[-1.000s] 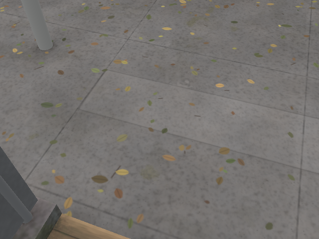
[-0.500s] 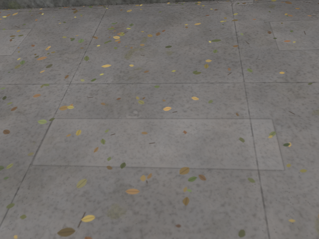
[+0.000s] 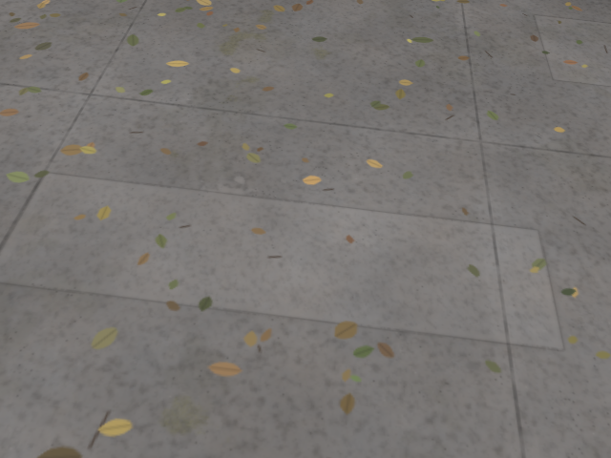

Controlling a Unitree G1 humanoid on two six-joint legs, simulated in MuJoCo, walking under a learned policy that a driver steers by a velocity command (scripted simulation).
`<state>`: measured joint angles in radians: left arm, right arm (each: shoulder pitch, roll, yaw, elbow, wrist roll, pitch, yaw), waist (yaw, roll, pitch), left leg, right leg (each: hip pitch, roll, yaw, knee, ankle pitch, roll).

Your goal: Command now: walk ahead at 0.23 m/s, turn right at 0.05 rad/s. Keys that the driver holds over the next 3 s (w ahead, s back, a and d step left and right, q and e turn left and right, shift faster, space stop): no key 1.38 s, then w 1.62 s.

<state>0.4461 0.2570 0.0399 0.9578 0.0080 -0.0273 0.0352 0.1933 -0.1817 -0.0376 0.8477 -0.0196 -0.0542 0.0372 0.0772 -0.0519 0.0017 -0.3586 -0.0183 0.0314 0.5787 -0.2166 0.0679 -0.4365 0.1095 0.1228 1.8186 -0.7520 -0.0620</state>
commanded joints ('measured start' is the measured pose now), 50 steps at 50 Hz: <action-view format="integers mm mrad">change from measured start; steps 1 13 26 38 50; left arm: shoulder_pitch -21 -311 -133 -52 24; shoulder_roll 105 13 25 7 -71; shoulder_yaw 19 12 22 -33 -15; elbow -40 0 110 82 -14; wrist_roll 53 35 10 29 4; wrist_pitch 22 12 -33 -35 13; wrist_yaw -6 -40 -66 -8 -22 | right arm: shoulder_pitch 192 422 414 149 299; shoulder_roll -150 -88 -49 4 -100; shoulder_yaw -28 20 16 23 15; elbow -3 191 240 111 99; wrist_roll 16 -7 -40 -40 -6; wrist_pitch -8 -24 21 97 39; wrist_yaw -24 -71 -61 -66 -44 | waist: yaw -72 -120 -120 -104 -132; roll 134 93 -24 -44 222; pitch -27 38 66 -22 118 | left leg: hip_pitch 265 350 -17 -491 431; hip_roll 414 230 47 -41 312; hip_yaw -430 -263 -177 -75 -428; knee -159 -12 585 1231 -218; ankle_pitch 563 566 50 -164 -254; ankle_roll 248 167 115 -70 2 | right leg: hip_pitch -423 -391 409 62 -439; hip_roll -103 -144 -188 -385 -143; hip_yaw -22 3 -179 97 -94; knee -63 -920 -1674 -1452 -1198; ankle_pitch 256 853 1262 874 180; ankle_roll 11 24 21 -255 23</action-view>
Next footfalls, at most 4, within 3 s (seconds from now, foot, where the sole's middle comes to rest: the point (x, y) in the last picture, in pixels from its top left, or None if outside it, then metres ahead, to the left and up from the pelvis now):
0.52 right None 0.32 -0.10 -0.93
0.98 left None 0.32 0.13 -0.93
1.24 right None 0.35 -0.08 -0.93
2.04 left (285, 396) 0.70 0.08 -0.93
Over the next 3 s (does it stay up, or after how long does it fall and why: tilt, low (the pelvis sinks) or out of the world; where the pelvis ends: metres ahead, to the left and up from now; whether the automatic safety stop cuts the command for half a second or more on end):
stays up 1.05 -0.03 -0.15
